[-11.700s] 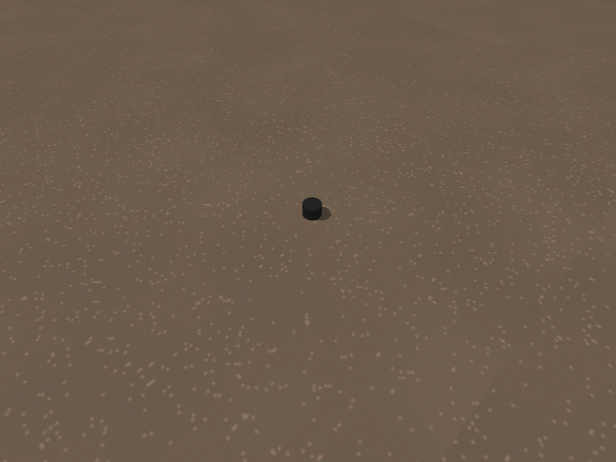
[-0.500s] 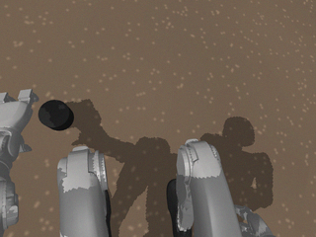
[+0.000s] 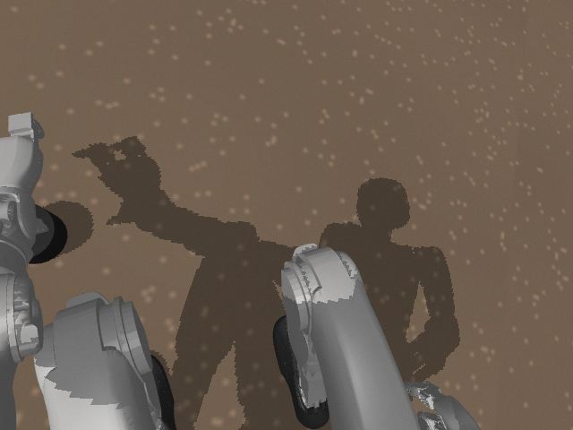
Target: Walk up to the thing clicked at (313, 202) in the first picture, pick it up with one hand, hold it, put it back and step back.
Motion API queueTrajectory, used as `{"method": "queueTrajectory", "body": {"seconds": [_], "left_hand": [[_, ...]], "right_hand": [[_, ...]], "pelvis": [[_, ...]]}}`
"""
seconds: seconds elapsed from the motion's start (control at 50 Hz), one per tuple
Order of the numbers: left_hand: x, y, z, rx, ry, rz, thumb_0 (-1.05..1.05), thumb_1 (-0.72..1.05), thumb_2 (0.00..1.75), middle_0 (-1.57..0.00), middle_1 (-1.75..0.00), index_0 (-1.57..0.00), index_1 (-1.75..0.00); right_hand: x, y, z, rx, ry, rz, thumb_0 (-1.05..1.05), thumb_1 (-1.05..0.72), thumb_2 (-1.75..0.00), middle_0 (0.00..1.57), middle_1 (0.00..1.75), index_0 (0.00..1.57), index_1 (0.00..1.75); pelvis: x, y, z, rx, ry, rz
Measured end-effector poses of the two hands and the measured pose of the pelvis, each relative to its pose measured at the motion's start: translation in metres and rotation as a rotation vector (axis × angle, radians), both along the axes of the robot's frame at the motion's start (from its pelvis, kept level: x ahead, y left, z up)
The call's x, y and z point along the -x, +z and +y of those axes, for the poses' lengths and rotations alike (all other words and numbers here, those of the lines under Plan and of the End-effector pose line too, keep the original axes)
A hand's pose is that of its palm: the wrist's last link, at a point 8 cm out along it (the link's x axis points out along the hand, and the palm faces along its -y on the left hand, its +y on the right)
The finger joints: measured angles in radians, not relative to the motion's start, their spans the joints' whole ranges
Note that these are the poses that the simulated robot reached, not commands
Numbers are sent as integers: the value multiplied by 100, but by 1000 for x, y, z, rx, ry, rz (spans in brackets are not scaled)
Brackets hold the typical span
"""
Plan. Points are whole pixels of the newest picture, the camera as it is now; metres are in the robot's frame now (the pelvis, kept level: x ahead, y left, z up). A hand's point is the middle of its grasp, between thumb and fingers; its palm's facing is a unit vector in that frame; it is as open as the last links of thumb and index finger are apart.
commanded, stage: close in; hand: left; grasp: from above
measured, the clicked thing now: (29, 234) +0.43 +0.31 -0.28
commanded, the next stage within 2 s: rest palm in 0.26 s
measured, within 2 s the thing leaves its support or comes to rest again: neither
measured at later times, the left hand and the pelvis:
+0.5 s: hand (0, 244) +0.41 +0.32 -0.21, palm faces -0.44 -0.12 -0.89, open 14.2 cm; pelvis +0.00 +0.00 -0.01, yaw +0 degrees
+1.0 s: hand (21, 234) +0.42 +0.31 -0.24, palm faces -0.47 -0.15 -0.87, open 14.2 cm; pelvis +0.00 +0.00 -0.02, yaw -3 degrees
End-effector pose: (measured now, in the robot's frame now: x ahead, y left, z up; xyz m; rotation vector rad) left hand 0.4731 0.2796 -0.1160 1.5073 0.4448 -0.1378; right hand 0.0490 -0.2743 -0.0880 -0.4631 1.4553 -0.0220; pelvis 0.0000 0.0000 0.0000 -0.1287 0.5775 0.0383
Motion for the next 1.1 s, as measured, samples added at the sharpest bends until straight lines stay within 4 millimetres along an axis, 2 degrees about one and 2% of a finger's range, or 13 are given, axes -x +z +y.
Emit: {"method": "queueTrajectory", "body": {"seconds": [0.1, 0.2, 0.3, 0.42, 0.5, 0.58, 0.66, 0.74, 0.92, 1.1], "left_hand": [[2, 6, 14, -14, 64, 66, 0, -54, 99, -8, -105, -8, -104], [31, 0, 39, 1, 89, 182, 1, -54, 98, -8, -105, -8, -104], [58, -11, 53, 50, 30, 211, 0, -53, 96, -8, -106, -9, -103], [66, -24, 52, 80, -46, 122, 0, -52, 96, -8, -104, -9, -102], [63, -34, 45, 76, -49, 85, 0, -53, 98, -8, -102, -8, -101], [54, -43, 38, 55, -30, 67, 0, -53, 99, -8, -100, -8, -100], [44, -50, 32, 38, -4, 67, 0, -53, 100, -8, -99, -7, -99], [36, -55, 29, 34, 32, 71, 0, -52, 99, -8, -99, -7, -99], [38, -66, 31, 49, 59, 124, 0, -51, 97, -8, -100, -7, -99], [45, -72, 33, 72, 18, 127, 0, -53, 99, -8, -99, -7, -99]], "right_hand": [[15, -2, 6, -41, -50, 35, 0, -91, -90, 20, 30, 20, 30], [15, -5, 13, -71, -43, 62, 0, -91, -90, 20, 30, 20, 30], [1, -4, 13, -58, 29, 72, 0, -90, -90, 20, 30, 21, 30], [-25, 1, 3, 12, 106, 23, 0, -90, -90, 20, 30, 21, 30], [-40, 5, -2, 46, 148, -23, 0, -90, -90, 20, 30, 20, 30], [-45, 6, -4, 54, 177, -49, 0, -90, -90, 20, 30, 20, 30], [-38, 3, -2, 34, 188, -43, 0, -89, -90, 20, 30, 20, 30], [-23, -3, 4, -2, 172, -14, 0, -89, -90, 20, 30, 20, 30], [8, -10, 21, -80, 138, 65, 0, -89, -90, 20, 30, 20, 30], [12, -2, 20, -70, 172, 86, 0, -89, -90, 20, 30, 21, 30]], "pelvis": [[-1, 5, 0, -1, -4, 3], [0, 9, 0, -3, 2, -5], [3, 8, 0, 2, 11, -22], [4, 0, 2, 14, 14, -44], [4, -6, 2, 19, 11, -53], [4, -11, 3, 23, 4, -61], [3, -15, 3, 26, -3, -66], [2, -18, 3, 29, -13, -67], [0, -17, 3, 34, -25, -70], [0, -17, 4, 47, -27, -86]]}}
